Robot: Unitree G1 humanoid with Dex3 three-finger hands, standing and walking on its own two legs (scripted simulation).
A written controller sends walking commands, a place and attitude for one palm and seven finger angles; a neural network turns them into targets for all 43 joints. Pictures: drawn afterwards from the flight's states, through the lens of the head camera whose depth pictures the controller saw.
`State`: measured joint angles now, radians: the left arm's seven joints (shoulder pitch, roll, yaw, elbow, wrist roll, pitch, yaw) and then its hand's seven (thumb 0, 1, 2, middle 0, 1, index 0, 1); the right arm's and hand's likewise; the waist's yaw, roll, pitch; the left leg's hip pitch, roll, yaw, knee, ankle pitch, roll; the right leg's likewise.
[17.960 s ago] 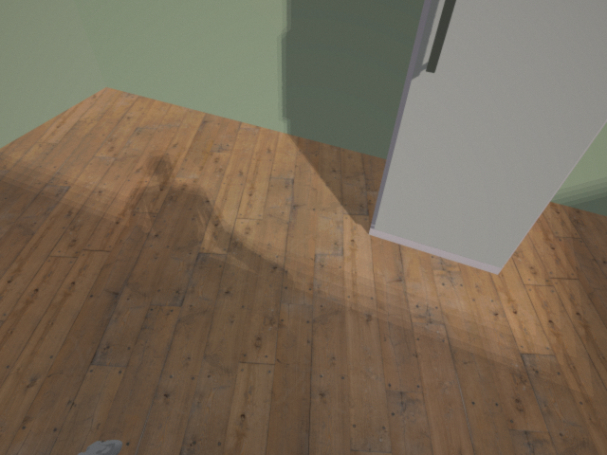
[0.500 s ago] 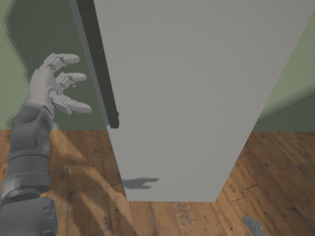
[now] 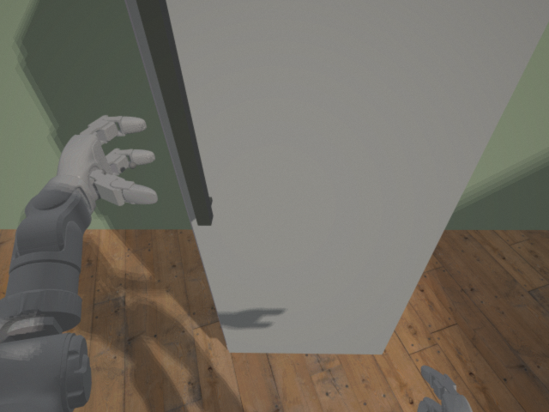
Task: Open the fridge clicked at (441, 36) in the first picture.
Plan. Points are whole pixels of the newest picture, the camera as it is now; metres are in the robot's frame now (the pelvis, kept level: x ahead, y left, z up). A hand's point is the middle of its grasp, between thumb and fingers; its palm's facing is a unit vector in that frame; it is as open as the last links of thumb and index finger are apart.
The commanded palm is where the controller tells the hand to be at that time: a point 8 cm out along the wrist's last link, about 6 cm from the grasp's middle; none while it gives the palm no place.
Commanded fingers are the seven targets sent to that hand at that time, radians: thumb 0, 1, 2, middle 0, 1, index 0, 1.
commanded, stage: move the hooked fingers beside the handle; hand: left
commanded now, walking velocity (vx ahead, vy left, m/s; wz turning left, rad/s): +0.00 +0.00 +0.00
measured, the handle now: (179, 93) +0.46 +0.15 +0.27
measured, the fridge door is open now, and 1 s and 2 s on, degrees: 0 0 0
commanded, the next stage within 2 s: feel for the door with the fingertips in 1.20 s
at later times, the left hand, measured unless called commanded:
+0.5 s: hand (135, 161) +0.38 +0.21 +0.21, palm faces +0.05 -1.00 -0.01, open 14.0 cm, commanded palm +0.36 +0.26 +0.21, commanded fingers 0.00 -0.50 0.30 -0.30 -1.20 -0.30 -1.20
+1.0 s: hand (134, 157) +0.39 +0.21 +0.21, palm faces +0.04 -1.00 -0.03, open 14.0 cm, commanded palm +0.36 +0.26 +0.20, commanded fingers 0.00 -0.50 0.30 -0.30 -1.20 -0.30 -1.20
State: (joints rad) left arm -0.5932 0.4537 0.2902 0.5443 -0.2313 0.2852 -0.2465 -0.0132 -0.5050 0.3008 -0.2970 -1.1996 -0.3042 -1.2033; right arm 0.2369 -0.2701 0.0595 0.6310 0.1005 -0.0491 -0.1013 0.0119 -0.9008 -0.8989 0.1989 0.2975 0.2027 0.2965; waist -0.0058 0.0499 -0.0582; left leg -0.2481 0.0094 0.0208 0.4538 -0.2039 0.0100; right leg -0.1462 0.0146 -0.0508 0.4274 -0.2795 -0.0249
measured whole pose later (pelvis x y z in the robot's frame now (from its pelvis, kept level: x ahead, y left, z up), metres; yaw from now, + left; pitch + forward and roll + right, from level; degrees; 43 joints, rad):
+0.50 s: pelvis +0.00 +0.00 +0.00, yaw +0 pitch -1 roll +0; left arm -0.50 0.37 0.30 0.33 -0.24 0.18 -0.21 -0.02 -0.50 0.30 -0.30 -1.20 -0.30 -1.20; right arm 0.25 -0.26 0.05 0.64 0.08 -0.06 -0.10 0.01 -0.90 -0.90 0.20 0.30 0.20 0.30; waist 0.01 0.03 -0.03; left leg -0.22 0.01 0.03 0.44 -0.20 0.01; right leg -0.12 0.01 -0.04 0.41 -0.28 -0.02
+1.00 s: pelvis +0.00 +0.00 +0.00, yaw +0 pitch -1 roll +0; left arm -0.62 0.44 0.27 0.52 -0.24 0.28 -0.24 -0.01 -0.51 0.30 -0.30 -1.20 -0.30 -1.20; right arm 0.23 -0.28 0.06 0.66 0.10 -0.04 -0.11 0.01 -0.90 -0.90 0.20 0.30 0.20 0.30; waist 0.00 0.05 -0.06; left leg -0.24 0.01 0.01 0.45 -0.20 0.01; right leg -0.13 0.02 -0.06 0.41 -0.27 -0.03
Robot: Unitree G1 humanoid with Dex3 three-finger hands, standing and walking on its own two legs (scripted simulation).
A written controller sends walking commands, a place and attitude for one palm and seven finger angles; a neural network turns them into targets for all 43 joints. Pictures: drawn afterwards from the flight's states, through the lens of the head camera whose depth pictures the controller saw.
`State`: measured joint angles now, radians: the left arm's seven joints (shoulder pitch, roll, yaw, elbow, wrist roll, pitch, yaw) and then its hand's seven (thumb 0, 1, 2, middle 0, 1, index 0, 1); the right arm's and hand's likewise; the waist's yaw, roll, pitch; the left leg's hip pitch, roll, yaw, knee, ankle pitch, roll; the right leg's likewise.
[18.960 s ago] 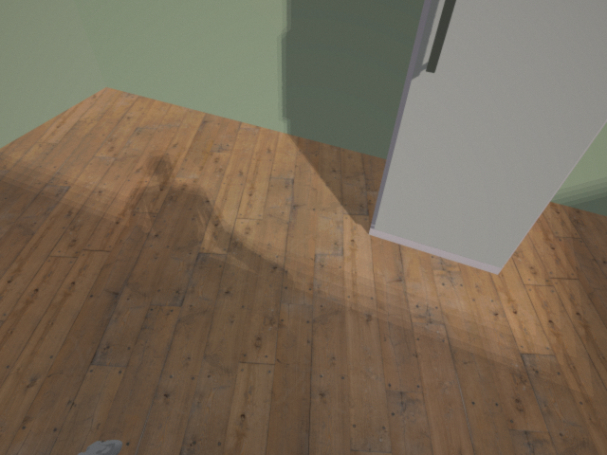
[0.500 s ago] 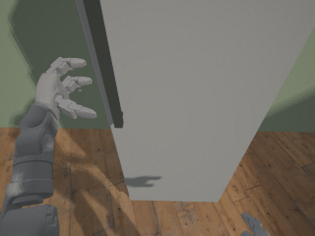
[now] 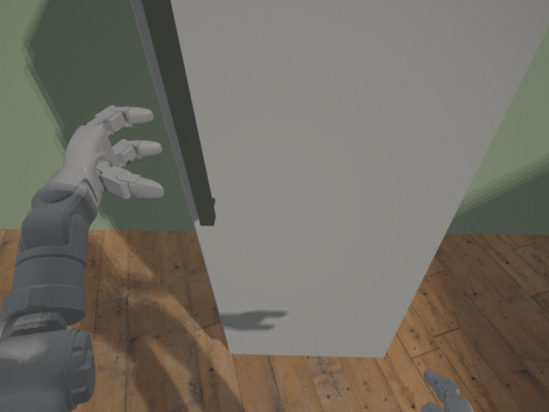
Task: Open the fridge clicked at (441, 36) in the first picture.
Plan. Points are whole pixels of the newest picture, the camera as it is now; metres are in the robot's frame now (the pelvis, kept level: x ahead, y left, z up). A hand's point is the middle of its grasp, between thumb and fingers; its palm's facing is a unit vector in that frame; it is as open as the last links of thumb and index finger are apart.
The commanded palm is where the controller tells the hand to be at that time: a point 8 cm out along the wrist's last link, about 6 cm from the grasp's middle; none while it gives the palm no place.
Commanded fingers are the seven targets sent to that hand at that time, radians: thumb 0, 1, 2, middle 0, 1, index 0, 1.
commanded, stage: move the hooked fingers beside the handle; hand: left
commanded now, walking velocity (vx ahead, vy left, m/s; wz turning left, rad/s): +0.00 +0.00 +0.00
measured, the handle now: (183, 94) +0.46 +0.15 +0.27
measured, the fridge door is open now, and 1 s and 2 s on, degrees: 0 0 0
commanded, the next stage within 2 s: feel for the door with the fingertips in 0.20 s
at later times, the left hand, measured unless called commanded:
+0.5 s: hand (158, 170) +0.39 +0.19 +0.19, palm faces -0.01 -1.00 +0.00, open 14.0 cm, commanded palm +0.37 +0.24 +0.20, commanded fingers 0.00 -0.50 0.30 -0.30 -1.20 -0.30 -1.20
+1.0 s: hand (165, 158) +0.40 +0.18 +0.21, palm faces +0.07 -1.00 -0.03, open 14.0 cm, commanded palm +0.38 +0.23 +0.20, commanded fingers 0.00 -0.50 0.30 -0.30 -1.20 -0.30 -1.20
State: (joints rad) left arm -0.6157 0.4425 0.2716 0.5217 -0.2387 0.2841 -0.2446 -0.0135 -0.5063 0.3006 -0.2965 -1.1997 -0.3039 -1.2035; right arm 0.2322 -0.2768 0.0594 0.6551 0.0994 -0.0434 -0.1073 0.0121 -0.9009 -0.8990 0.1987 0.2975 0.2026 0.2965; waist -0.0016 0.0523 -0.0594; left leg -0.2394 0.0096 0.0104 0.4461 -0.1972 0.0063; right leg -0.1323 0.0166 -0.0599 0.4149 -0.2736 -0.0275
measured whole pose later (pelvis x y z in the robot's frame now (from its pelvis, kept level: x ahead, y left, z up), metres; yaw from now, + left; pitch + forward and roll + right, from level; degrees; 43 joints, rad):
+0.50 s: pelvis +0.01 +0.00 +0.00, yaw -1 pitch +0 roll +0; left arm -0.48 0.35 0.27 0.35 -0.25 0.20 -0.22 -0.02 -0.50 0.30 -0.29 -1.20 -0.30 -1.20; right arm 0.27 -0.28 0.04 0.64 0.09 -0.06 -0.09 0.01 -0.90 -0.90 0.20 0.30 0.20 0.30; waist 0.00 0.05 -0.04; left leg -0.24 0.01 0.03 0.45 -0.21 0.01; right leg -0.14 0.01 -0.04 0.43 -0.29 -0.02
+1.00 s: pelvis +0.01 +0.00 +0.00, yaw +0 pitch -1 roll +0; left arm -0.59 0.34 0.23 0.40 -0.20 0.29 -0.11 -0.02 -0.51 0.30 -0.30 -1.20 -0.30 -1.20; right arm 0.21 -0.25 0.06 0.65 0.08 -0.01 -0.10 0.01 -0.90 -0.90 0.20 0.30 0.20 0.30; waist 0.00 0.04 -0.03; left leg -0.21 0.01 0.01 0.44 -0.20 0.00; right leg -0.10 0.02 -0.06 0.41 -0.28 -0.03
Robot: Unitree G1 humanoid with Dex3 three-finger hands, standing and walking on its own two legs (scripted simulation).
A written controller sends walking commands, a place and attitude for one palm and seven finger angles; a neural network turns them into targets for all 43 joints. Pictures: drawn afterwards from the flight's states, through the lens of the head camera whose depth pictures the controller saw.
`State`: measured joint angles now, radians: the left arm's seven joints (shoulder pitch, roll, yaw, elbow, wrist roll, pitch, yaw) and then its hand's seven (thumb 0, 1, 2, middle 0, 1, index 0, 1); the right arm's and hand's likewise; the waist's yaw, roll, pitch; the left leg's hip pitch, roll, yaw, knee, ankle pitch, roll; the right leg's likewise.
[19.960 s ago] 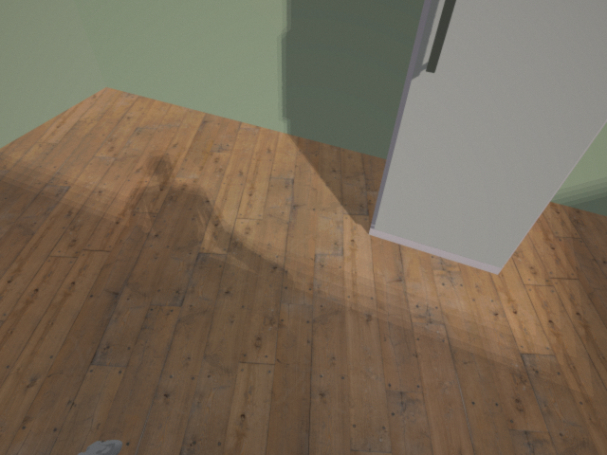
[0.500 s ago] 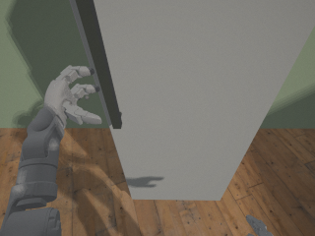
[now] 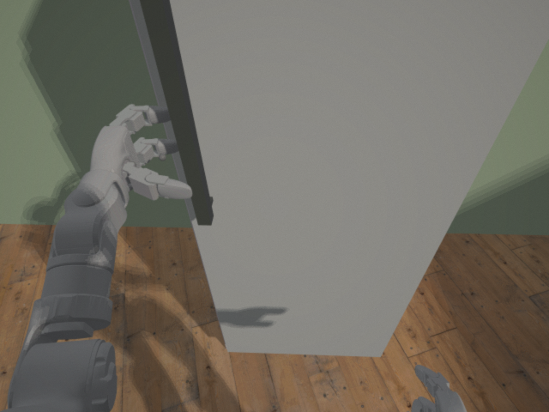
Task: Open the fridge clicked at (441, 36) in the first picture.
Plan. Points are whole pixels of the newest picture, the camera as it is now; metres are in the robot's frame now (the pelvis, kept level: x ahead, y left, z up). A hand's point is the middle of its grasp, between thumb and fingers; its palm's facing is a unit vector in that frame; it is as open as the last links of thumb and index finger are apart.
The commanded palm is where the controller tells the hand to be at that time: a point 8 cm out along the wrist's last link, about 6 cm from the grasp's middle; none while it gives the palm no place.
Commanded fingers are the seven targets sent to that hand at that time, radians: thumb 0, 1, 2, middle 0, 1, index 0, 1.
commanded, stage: feel for the door with the fingertips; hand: left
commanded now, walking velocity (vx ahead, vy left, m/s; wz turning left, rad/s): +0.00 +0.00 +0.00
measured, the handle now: (181, 92) +0.45 +0.16 +0.27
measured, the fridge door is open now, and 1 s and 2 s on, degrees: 0 0 0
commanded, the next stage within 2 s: slide the fingers in behind the handle in 0.16 s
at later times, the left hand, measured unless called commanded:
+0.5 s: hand (167, 151) +0.41 +0.18 +0.21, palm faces +0.03 -1.00 +0.00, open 13.7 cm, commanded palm +0.38 +0.24 +0.20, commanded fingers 0.00 -0.50 0.30 -0.30 -1.20 -0.30 -1.20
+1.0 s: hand (178, 156) +0.40 +0.17 +0.20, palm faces +0.02 -1.00 +0.01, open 14.0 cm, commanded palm +0.38 +0.22 +0.20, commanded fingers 0.00 -0.50 0.30 -0.30 -1.20 -0.30 -1.20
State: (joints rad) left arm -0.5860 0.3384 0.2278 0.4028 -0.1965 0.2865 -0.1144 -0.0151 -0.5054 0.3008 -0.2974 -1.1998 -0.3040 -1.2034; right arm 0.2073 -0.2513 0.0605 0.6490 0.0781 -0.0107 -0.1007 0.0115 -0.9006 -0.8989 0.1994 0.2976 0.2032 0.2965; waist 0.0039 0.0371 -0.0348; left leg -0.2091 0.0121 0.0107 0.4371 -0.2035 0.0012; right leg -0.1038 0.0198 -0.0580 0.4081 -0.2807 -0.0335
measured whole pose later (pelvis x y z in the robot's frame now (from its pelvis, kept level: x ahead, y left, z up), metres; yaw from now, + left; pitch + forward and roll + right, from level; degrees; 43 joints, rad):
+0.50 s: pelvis -0.01 +0.00 +0.00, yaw -1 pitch +0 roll +0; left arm -0.65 0.37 0.27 0.57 -0.21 0.18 -0.16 -0.01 -0.50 0.30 -0.36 -1.23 -0.35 -1.23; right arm 0.28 -0.27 0.04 0.67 0.08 -0.03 -0.10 0.01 -0.90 -0.90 0.20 0.30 0.20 0.30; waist -0.03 0.05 -0.05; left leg -0.24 0.02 0.03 0.44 -0.19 0.01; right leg -0.15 0.02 -0.04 0.42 -0.27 -0.03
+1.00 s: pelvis +0.00 +0.01 +0.00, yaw -1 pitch -1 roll +0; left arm -0.57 0.28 0.21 0.40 -0.20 0.25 -0.09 -0.02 -0.50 0.30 -0.30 -1.20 -0.30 -1.20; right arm 0.23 -0.25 0.05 0.65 0.08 -0.02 -0.09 0.01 -0.90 -0.90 0.20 0.30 0.20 0.30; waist 0.00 0.04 -0.05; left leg -0.21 0.01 0.03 0.43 -0.20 0.01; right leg -0.11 0.01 -0.03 0.40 -0.27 -0.02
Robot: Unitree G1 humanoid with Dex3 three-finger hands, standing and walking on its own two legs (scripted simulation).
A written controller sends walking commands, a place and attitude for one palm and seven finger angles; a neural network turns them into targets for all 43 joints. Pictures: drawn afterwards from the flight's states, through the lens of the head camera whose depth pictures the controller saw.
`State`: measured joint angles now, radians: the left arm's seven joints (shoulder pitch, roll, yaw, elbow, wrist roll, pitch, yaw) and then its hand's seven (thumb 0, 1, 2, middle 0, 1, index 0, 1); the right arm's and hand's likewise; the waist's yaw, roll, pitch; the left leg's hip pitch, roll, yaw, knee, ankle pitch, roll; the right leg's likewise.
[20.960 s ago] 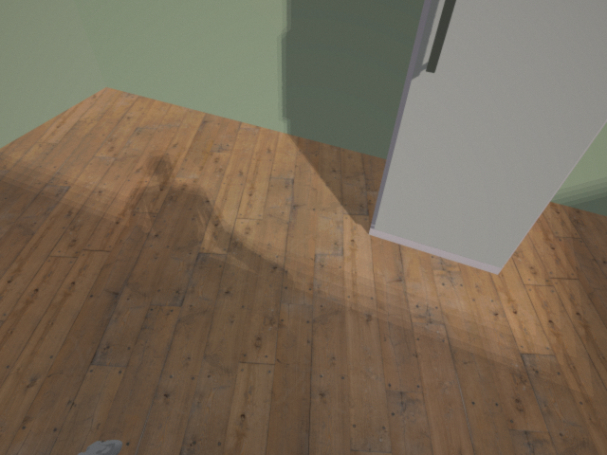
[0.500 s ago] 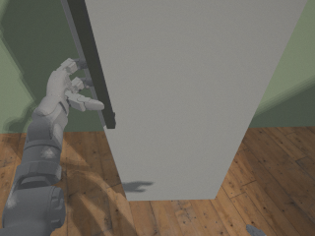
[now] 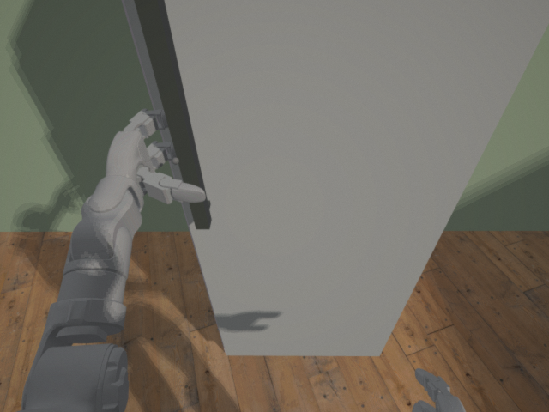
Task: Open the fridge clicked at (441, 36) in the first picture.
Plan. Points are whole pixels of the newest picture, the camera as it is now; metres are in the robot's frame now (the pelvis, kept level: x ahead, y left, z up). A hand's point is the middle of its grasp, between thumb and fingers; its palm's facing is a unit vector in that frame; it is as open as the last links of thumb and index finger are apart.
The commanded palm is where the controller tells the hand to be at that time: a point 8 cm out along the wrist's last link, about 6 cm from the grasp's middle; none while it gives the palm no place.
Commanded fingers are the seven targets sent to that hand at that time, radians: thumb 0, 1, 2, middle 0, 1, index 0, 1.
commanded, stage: slide the fingers in behind the handle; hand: left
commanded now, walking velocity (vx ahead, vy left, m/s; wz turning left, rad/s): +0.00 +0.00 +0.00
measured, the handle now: (178, 96) +0.45 +0.16 +0.27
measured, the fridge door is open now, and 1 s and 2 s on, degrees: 0 0 0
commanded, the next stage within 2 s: grip the handle and tug to test in 1.08 s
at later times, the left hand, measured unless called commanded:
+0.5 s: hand (186, 158) +0.40 +0.15 +0.20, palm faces +0.06 -1.00 +0.00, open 13.9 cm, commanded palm +0.38 +0.19 +0.20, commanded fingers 0.00 -0.50 0.30 -0.30 -1.20 -0.30 -1.20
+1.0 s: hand (188, 159) +0.40 +0.15 +0.20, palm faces +0.05 -1.00 +0.00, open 13.9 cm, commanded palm +0.37 +0.19 +0.20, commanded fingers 0.00 -0.50 0.30 -0.30 -1.20 -0.30 -1.20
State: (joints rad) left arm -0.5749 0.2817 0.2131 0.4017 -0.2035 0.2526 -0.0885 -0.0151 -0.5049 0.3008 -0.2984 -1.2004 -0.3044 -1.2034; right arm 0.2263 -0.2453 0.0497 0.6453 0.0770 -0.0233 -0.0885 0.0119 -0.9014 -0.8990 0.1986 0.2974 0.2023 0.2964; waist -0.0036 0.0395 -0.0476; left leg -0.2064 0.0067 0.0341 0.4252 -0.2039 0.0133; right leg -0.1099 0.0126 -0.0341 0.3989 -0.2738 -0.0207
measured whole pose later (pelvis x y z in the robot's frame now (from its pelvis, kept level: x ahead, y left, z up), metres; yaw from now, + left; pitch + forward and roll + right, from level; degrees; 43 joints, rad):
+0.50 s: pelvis +0.00 -0.01 +0.00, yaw +1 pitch -1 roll +0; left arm -0.63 0.25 0.18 0.44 -0.20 0.27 -0.05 -0.02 -0.50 0.30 -0.32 -1.23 -0.32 -1.23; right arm 0.22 -0.24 0.05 0.67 0.07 0.00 -0.10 0.01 -0.90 -0.90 0.20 0.30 0.20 0.30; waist 0.01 0.04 -0.04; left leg -0.20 0.01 0.01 0.42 -0.20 0.00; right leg -0.10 0.02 -0.06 0.40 -0.28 -0.03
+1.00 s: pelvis -0.01 -0.01 +0.00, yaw +2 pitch -1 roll +0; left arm -0.69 0.25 0.15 0.54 -0.20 0.21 -0.05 -0.02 -0.50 0.30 -0.30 -1.23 -0.30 -1.22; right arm 0.24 -0.24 0.05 0.70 0.07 -0.04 -0.09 0.01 -0.90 -0.90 0.20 0.30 0.20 0.30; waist 0.00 0.04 -0.04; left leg -0.23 0.00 0.00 0.44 -0.19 0.01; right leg -0.12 0.01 -0.07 0.41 -0.27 -0.03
